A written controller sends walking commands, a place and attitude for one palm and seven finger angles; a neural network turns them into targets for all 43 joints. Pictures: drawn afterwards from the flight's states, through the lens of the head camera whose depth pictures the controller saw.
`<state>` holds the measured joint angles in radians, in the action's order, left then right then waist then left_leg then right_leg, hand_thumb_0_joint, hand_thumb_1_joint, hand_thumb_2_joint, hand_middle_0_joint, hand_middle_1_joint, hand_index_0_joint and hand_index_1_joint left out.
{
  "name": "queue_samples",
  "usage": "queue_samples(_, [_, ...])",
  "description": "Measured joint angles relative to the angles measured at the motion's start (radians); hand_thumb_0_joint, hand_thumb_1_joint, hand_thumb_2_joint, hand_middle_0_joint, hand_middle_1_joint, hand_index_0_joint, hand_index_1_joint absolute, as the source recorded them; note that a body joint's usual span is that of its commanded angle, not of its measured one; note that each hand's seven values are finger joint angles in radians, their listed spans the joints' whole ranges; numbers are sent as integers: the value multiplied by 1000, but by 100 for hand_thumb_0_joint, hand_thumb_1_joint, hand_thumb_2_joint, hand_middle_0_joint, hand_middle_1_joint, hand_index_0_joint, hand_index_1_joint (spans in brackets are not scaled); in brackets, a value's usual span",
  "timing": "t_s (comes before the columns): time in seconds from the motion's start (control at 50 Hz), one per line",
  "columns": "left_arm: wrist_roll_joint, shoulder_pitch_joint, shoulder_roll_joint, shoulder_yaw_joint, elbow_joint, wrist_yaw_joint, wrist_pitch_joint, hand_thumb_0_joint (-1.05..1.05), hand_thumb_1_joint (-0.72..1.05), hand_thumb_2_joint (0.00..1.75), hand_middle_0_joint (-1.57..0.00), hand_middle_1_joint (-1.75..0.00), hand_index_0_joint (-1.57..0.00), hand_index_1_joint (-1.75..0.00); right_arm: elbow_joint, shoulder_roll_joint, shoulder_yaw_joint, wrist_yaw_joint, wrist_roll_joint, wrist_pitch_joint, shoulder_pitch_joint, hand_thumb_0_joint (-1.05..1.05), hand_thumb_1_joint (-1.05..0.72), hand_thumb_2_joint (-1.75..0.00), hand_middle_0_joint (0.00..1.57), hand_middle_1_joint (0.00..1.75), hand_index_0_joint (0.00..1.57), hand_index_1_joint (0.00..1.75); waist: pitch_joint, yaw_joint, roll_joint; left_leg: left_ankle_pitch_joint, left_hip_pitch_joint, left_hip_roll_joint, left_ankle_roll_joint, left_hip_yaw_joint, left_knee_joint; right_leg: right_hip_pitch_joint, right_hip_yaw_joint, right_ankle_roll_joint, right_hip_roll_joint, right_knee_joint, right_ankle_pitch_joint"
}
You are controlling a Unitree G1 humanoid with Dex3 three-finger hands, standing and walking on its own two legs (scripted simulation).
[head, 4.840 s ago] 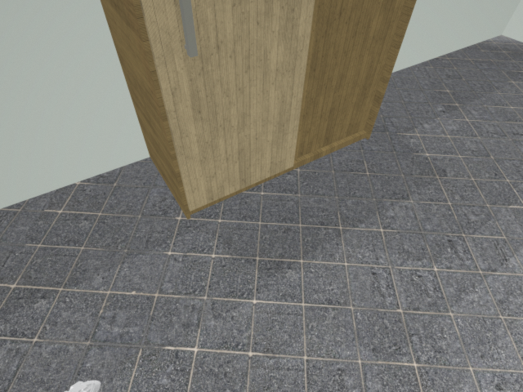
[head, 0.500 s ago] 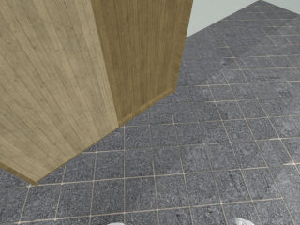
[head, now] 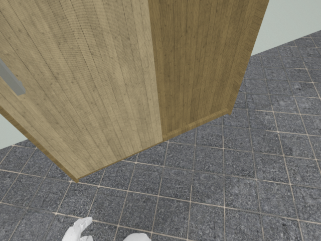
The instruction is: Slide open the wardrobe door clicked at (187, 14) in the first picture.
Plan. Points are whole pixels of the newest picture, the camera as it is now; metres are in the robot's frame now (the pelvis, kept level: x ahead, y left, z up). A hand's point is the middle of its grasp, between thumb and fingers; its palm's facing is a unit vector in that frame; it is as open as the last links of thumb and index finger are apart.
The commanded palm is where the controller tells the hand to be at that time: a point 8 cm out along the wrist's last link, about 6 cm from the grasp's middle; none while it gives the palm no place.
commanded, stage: turn to face it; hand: left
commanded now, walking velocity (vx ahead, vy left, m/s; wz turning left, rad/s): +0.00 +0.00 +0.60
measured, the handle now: out of the picture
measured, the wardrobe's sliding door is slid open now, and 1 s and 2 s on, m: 0.00 0.00 0.00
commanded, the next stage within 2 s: take the last steps up to it in 0.72 s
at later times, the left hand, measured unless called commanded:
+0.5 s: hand out of the picture -0.03 +0.27 -0.17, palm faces +0.30 -0.92 -0.26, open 7.4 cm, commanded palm none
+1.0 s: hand out of the picture -0.02 +0.18 -0.14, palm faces +0.45 -0.86 -0.26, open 7.3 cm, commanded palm none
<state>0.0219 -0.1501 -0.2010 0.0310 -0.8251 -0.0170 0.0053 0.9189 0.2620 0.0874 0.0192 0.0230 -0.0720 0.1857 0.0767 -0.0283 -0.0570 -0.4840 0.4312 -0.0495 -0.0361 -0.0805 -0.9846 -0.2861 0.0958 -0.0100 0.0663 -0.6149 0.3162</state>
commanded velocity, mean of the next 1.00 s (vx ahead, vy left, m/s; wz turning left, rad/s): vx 0.06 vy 0.02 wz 0.33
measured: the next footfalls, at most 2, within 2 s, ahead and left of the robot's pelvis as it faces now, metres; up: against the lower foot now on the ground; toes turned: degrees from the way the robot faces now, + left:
left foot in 0.34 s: +0.01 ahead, +0.15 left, +0.00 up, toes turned +19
right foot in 0.78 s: +0.08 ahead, -0.09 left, +0.00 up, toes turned +16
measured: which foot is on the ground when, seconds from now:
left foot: up 0.00-0.32, down 0.34-0.80, up 0.82-1.00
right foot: down 0.00-0.34, up 0.36-0.76, down 0.78-1.00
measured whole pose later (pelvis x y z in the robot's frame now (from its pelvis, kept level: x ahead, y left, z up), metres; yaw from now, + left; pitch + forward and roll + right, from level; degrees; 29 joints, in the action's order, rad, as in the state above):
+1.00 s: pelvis +0.01 -0.01 +0.02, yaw +25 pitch -1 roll +2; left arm 0.02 -0.27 -0.15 0.03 -0.97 -0.02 -0.02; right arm 1.03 0.23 0.08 0.03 0.03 -0.06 0.24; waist 0.03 0.00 -0.04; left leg -0.32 0.44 0.03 -0.05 -0.01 -1.08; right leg -0.16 0.14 -0.03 0.06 -0.44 0.26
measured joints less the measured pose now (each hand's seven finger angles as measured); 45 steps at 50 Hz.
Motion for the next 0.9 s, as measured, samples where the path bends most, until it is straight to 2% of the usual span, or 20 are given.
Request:
queue_samples(0.06, [3,-18,19,-7,-5,-4,2,0,90,89,-21,-30,-21,-30,10,12,5,11,4,-8,3,1,-90,-90,20,30,20,30,2,-4,3,57,53,31,-18,54,-173,41,35,-2,22,42,-11])
queue_samples(0.12, [5,-35,24,-11,-18,-5,3,0,90,89,-21,-30,-21,-30,16,10,4,17,3,-14,3,1,-91,-90,20,30,20,30,6,-6,20,78,50,62,-34,85,-161,69,69,0,44,73,-20])
queue_samples(0.2, [9,-57,16,-10,-36,-2,7,0,90,89,-21,-30,-21,-30,23,4,-4,20,0,-20,-10,1,-91,-90,20,30,20,30,14,4,44,66,10,89,-41,115,-37,83,116,8,69,83,-18])
queue_samples(0.28, [12,-75,-11,3,-57,0,14,0,90,89,-21,-30,-21,-30,17,-6,-16,19,-4,-11,-33,1,-91,-90,20,30,20,30,25,27,73,48,-61,97,-28,155,149,71,158,26,98,49,1])
queue_samples(0.32, [10,-87,-30,13,-69,1,18,0,90,89,-21,-30,-21,-30,6,-10,-23,18,-5,1,-42,1,-91,-90,20,30,20,30,25,35,87,105,-116,93,-18,175,285,58,178,42,117,8,23])
queue_samples(0.34, [6,-99,-39,18,-72,2,22,0,90,89,-21,-30,-21,-30,-4,-7,-26,19,-4,11,-42,1,-91,-90,20,30,20,30,18,37,88,165,-150,93,0,182,367,41,186,52,124,-29,42])
queue_samples(0.36, [1,-102,-53,25,-80,4,30,0,90,89,-21,-30,-21,-30,-8,-13,-26,17,-1,22,-49,1,-91,-90,20,30,20,30,18,38,103,165,-144,82,29,183,369,10,166,67,133,-95,84])
queue_samples(0.38, [0,-100,-68,30,-88,2,42,0,90,89,-21,-30,-21,-30,-12,-21,-29,15,-2,30,-56,1,-91,-90,20,30,20,30,25,44,118,153,-135,73,49,184,349,-26,120,77,127,-180,153])
queue_samples(0.42, [-1,-94,-84,39,-109,-5,62,0,90,89,-20,-30,-20,-30,-18,-33,-39,5,-2,45,-60,1,-91,-90,20,30,20,30,28,50,125,147,-137,69,67,176,348,-94,43,88,91,-345,221])
queue_samples(0.46, [-3,-85,-90,43,-125,-4,67,1,91,89,-20,-30,-20,-30,-19,-41,-45,-7,-1,50,-57,1,-90,-90,20,30,20,30,26,49,119,169,-156,66,68,162,389,-141,2,94,66,-449,189])
queue_samples(0.5, [-4,-78,-90,43,-128,1,62,1,91,89,-20,-30,-20,-30,-13,-48,-51,-14,-1,51,-54,1,-90,-90,20,30,20,30,22,49,111,199,-178,60,71,150,438,-165,-19,99,55,-481,144])
queue_samples(0.62, [-6,-51,-66,34,-118,4,56,1,91,90,-20,-30,-20,-30,9,-65,-59,-16,0,47,-32,1,-90,-90,20,30,21,30,2,38,82,252,-211,44,72,111,524,-143,-48,105,34,-365,110])
queue_samples(0.72, [-9,-29,-33,20,-108,1,45,0,91,90,-20,-30,-20,-30,32,-73,-54,-14,5,37,-14,1,-90,-90,20,30,21,30,-7,19,58,257,-202,37,56,83,516,-57,-47,92,5,-167,109])
queue_samples(0.76, [-11,-25,-20,15,-106,0,33,0,91,90,-20,-30,-20,-30,41,-72,-49,-14,3,34,-4,1,-90,-90,21,30,21,30,-12,15,50,250,-188,32,44,73,494,-4,-39,85,-9,-52,50])
queue_samples(0.78, [-11,-28,-16,11,-102,0,24,0,91,90,-20,-30,-20,-30,45,-72,-47,-13,0,33,3,1,-90,-90,21,30,21,30,-17,15,50,242,-176,27,36,70,474,32,-35,82,-10,30,-6])
queue_samples(0.8, [-7,-27,-4,8,-105,-3,14,0,91,90,-20,-30,-20,-30,51,-64,-43,-12,-4,32,7,1,-90,-90,20,30,21,30,-17,15,31,228,-161,34,29,61,441,44,-24,47,-21,57,-28])
queue_samples(0.84, [0,-32,18,-2,-107,-3,2,0,91,89,-20,-30,-20,-30,61,-53,-32,-13,-7,18,14,1,-90,-90,20,30,21,30,-18,9,9,85,-110,29,21,43,303,45,-1,-1,-23,42,-14])
queue_samples(0.86, [1,-40,26,-5,-107,-3,-2,0,91,89,-20,-30,-20,-30,67,-50,-28,-13,-5,9,18,1,-90,-90,20,30,21,30,-23,12,9,44,-81,24,19,41,213,49,5,-12,-18,46,-9])
queue_samples(0.9, [1,-58,40,-7,-113,-3,-5,0,90,89,-20,-30,-20,-30,81,-41,-20,-8,0,1,25,1,-90,-90,20,30,20,30,-29,17,8,48,-35,29,13,48,49,71,15,-19,-13,79,-18])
